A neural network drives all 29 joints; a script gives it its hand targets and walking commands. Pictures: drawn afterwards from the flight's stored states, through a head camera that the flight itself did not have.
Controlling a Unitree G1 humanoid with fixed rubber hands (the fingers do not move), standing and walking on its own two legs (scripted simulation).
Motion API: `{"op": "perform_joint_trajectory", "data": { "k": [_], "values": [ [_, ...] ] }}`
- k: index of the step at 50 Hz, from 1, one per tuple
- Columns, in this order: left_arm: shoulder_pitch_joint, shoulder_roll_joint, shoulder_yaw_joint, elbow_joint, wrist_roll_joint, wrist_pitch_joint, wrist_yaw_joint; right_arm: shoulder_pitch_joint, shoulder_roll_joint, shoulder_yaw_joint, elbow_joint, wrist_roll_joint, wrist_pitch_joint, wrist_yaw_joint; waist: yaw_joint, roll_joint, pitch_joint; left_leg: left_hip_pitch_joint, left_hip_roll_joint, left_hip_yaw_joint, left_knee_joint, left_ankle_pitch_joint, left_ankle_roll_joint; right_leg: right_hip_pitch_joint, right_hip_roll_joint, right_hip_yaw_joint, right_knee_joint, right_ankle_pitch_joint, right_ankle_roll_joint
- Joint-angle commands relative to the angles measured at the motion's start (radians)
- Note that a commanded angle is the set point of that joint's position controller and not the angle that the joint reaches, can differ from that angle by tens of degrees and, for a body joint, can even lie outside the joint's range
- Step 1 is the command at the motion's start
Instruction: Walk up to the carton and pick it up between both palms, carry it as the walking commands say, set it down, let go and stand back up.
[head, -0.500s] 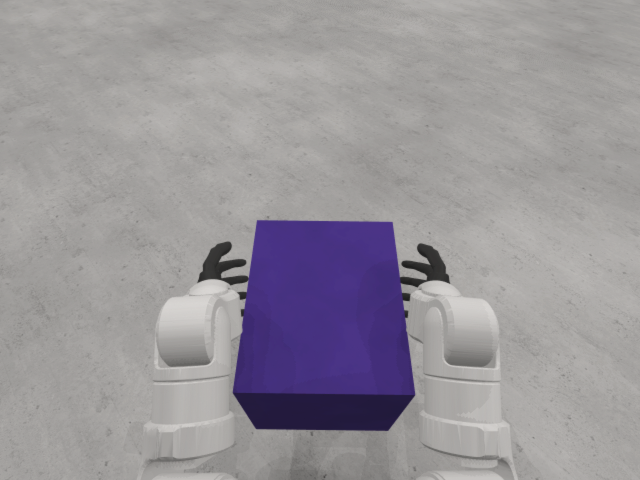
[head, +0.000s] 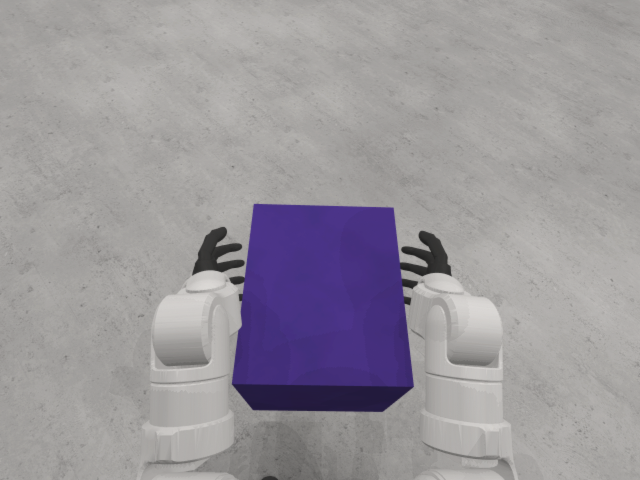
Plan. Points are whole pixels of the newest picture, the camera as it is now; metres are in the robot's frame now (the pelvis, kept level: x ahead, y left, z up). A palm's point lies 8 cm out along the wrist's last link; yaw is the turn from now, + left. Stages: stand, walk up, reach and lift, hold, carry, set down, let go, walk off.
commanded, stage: carry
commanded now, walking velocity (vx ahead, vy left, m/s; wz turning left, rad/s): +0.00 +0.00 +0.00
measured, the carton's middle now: (320, 312) +0.33 +0.00 -0.02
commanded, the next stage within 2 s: none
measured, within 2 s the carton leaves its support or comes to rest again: neither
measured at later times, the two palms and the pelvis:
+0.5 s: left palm (245, 188) +0.45 +0.11 +0.09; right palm (443, 198) +0.45 -0.15 +0.09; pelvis +0.14 -0.02 +0.01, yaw +1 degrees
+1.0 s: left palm (240, 172) +0.48 +0.12 +0.08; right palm (430, 182) +0.48 -0.14 +0.08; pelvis +0.18 -0.01 -0.01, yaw +0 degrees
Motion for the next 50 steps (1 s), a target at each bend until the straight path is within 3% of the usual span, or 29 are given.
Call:
{"op": "perform_joint_trajectory", "data": {
  "k": [1,5,7,8,9,10,12,16,20,23,25,29,31,32,34,35,36,37,38,39,40,41,43,44,46,47,48,49,50],
  "values": [
    [-0.484,-1.069,-0.672,-0.057,-0.452,-0.013,-0.387,-0.483,1.024,0.628,-0.099,0.454,0.002,0.454,-0.018,0.172,-0.623,0.63,0.268,-0.213,-0.004,0.997,0.053,-0.051,-0.008,-0.019,-0.143,0.096,-0.004],
    [-0.444,-1.066,-0.677,-0.051,-0.429,-0.011,-0.382,-0.45,1.009,0.625,-0.083,0.437,0.015,0.46,-0.021,0.164,-0.61,0.588,0.221,-0.119,0.037,0.925,0.01,0.041,-0.014,-0.086,-0.344,0.404,0.002],
    [-0.435,-1.066,-0.675,-0.038,-0.426,-0.003,-0.39,-0.443,1.002,0.623,-0.06,0.425,0.02,0.463,-0.011,0.127,-0.585,0.458,0.19,-0.102,0.061,0.696,-0.041,0.166,-0.066,-0.059,-0.412,0.622,-0.013],
    [-0.44,-1.055,-0.67,-0.024,-0.427,0.004,-0.397,-0.431,1.001,0.62,-0.037,0.417,0.024,0.461,-0.012,0.079,-0.581,0.363,0.17,-0.091,0.086,0.519,-0.066,0.244,-0.125,-0.009,-0.375,0.819,-0.032],
    [-0.429,-1.05,-0.664,0.013,-0.413,0.008,-0.403,-0.421,1.012,0.62,-0.014,0.416,0.033,0.458,-0.012,0.01,-0.577,0.293,0.137,-0.082,0.117,0.349,-0.091,0.296,-0.188,0.042,-0.305,1.089,-0.076],
    [-0.437,-1.049,-0.661,0.04,-0.413,0.009,-0.408,-0.439,1.015,0.634,-0.006,0.425,0.038,0.458,-0.016,-0.036,-0.564,0.245,0.124,-0.099,0.127,0.234,-0.107,0.343,-0.22,0.07,-0.272,1.218,-0.113],
    [-0.455,-1.051,-0.651,0.063,-0.427,0.016,-0.416,-0.506,1.014,0.659,-0.025,0.456,0.047,0.457,-0.013,-0.076,-0.538,0.198,0.117,-0.105,0.132,0.154,-0.115,0.37,-0.226,0.066,-0.259,1.258,-0.127],
    [-0.461,-1.039,-0.644,0.07,-0.43,0.028,-0.41,-0.509,1.024,0.651,0.015,0.469,0.063,0.46,-0.014,-0.065,-0.507,0.231,0.112,-0.087,0.09,0.288,-0.112,0.343,-0.188,0.024,-0.223,1.266,-0.095],
    [-0.5,-1.04,-0.639,0.06,-0.423,0.012,-0.407,-0.533,1.035,0.637,0.042,0.472,0.049,0.468,-0.011,0.017,-0.508,0.312,0.127,-0.087,0.098,0.55,-0.091,0.26,-0.137,-0.007,-0.205,1.06,-0.083],
    [-0.52,-1.045,-0.644,0.028,-0.428,0.002,-0.403,-0.533,1.041,0.631,0.029,0.475,0.039,0.466,-0.013,0.051,-0.501,0.336,0.132,-0.09,0.114,0.634,-0.081,0.237,-0.101,-0.028,-0.248,0.941,-0.077],
    [-0.518,-1.046,-0.649,0.019,-0.431,0.0,-0.401,-0.518,1.041,0.63,0.019,0.473,0.035,0.462,-0.014,0.03,-0.502,0.293,0.113,-0.076,0.124,0.572,-0.087,0.295,-0.099,-0.025,-0.257,1.032,-0.082],
    [-0.482,-1.043,-0.656,0.032,-0.426,-0.005,-0.403,-0.489,1.039,0.643,0.002,0.47,0.03,0.457,-0.008,-0.067,-0.508,0.116,0.05,-0.016,0.036,0.243,-0.116,0.499,-0.151,0.022,-0.175,1.394,-0.116],
    [-0.471,-1.043,-0.66,0.025,-0.423,-0.009,-0.401,-0.482,1.04,0.655,-0.009,0.475,0.027,0.458,-0.01,-0.038,-0.507,0.199,0.053,-0.012,-0.028,0.35,-0.116,0.429,-0.132,0.006,-0.138,1.295,-0.101],
    [-0.466,-1.044,-0.663,0.015,-0.423,-0.011,-0.4,-0.483,1.038,0.658,-0.017,0.477,0.024,0.46,-0.011,0.014,-0.51,0.315,0.077,-0.032,-0.023,0.545,-0.103,0.313,-0.102,-0.02,-0.129,1.109,-0.082],
    [-0.453,-1.053,-0.668,-0.003,-0.423,-0.013,-0.398,-0.475,1.029,0.65,-0.024,0.47,0.02,0.46,-0.019,0.181,-0.488,0.647,0.18,-0.128,0.07,1.078,-0.033,-0.058,0.0,-0.102,-0.203,0.384,-0.046],
    [-0.453,-1.055,-0.667,-0.009,-0.427,-0.014,-0.398,-0.456,1.023,0.637,-0.023,0.462,0.02,0.46,-0.034,0.221,-0.473,0.794,0.21,-0.157,0.131,1.244,-0.004,-0.212,0.029,-0.139,-0.259,0.185,-0.033],
    [-0.46,-1.05,-0.664,-0.013,-0.429,-0.015,-0.4,-0.44,1.017,0.621,-0.013,0.446,0.017,0.458,-0.041,0.216,-0.471,0.807,0.221,-0.17,0.155,1.253,0.004,-0.218,0.038,-0.144,-0.311,0.194,-0.033],
    [-0.469,-1.047,-0.66,-0.008,-0.431,-0.017,-0.405,-0.438,1.012,0.609,-0.004,0.43,0.011,0.455,-0.037,0.192,-0.48,0.727,0.211,-0.149,0.174,1.156,-0.009,-0.111,0.03,-0.13,-0.39,0.32,-0.037],
    [-0.478,-1.051,-0.666,-0.009,-0.437,-0.016,-0.412,-0.439,1.01,0.603,-0.005,0.423,0.005,0.454,-0.024,0.148,-0.503,0.565,0.188,-0.106,0.219,0.973,-0.042,0.094,0.005,-0.108,-0.471,0.561,-0.038],
    [-0.487,-1.053,-0.677,-0.018,-0.446,-0.014,-0.414,-0.448,1.013,0.608,-0.023,0.428,0.006,0.453,-0.016,0.043,-0.532,0.312,0.127,-0.068,0.3,0.612,-0.086,0.349,-0.068,-0.027,-0.395,1.047,-0.072],
    [-0.461,-1.053,-0.68,-0.009,-0.445,-0.015,-0.413,-0.475,1.026,0.629,-0.048,0.444,0.01,0.45,0.0,-0.1,-0.561,0.013,0.054,-0.045,0.386,0.129,-0.119,0.634,-0.205,0.092,-0.235,1.637,-0.157],
    [-0.433,-1.044,-0.667,0.028,-0.43,-0.016,-0.413,-0.458,1.03,0.636,-0.022,0.446,0.013,0.45,0.003,-0.197,-0.533,-0.191,-0.001,-0.064,0.379,-0.39,-0.119,0.764,-0.281,0.154,-0.187,1.843,-0.232],
    [-0.416,-1.039,-0.649,0.052,-0.41,-0.026,-0.416,-0.47,1.023,0.649,-0.01,0.449,0.008,0.456,0.003,-0.133,-0.518,-0.111,0.019,-0.107,0.182,-0.365,-0.099,0.662,-0.282,0.11,-0.21,1.57,-0.226],
    [-0.429,-1.048,-0.659,0.02,-0.415,-0.03,-0.412,-0.487,1.03,0.67,-0.033,0.463,0.005,0.457,-0.004,-0.102,-0.512,0.006,0.02,-0.082,0.055,-0.22,-0.099,0.557,-0.243,0.049,-0.212,1.412,-0.187],
    [-0.425,-1.062,-0.666,0.0,-0.416,-0.031,-0.403,-0.482,1.04,0.668,-0.042,0.465,0.004,0.464,-0.01,-0.084,-0.537,0.265,0.066,-0.098,-0.019,0.17,-0.071,0.324,-0.171,-0.007,-0.217,0.957,-0.105],
    [-0.449,-1.064,-0.702,-0.13,-0.481,-0.013,-0.396,-0.497,1.031,0.689,-0.161,0.515,0.019,0.459,-0.005,0.011,-0.555,0.364,0.17,-0.186,0.067,0.584,-0.028,0.202,-0.126,-0.03,-0.194,0.64,-0.075],
    [-0.478,-1.03,-0.711,-0.23,-0.531,0.013,-0.384,-0.489,1.002,0.681,-0.226,0.555,0.04,0.447,-0.004,0.118,-0.552,0.388,0.224,-0.223,0.118,0.79,0.006,0.155,-0.085,-0.029,-0.187,0.437,-0.054],
    [-0.4,-0.985,-0.619,-0.041,-0.447,0.018,-0.384,-0.403,0.968,0.591,-0.035,0.474,0.046,0.449,-0.005,0.138,-0.54,0.396,0.235,-0.227,0.127,0.827,0.015,0.139,-0.077,-0.019,-0.188,0.375,-0.052],
    [-0.401,-0.977,-0.628,-0.062,-0.46,0.021,-0.387,-0.389,0.97,0.599,-0.046,0.478,0.049,0.449,-0.005,0.134,-0.536,0.385,0.22,-0.208,0.134,0.796,0.006,0.151,-0.079,-0.009,-0.203,0.414,-0.057]
  ]
}}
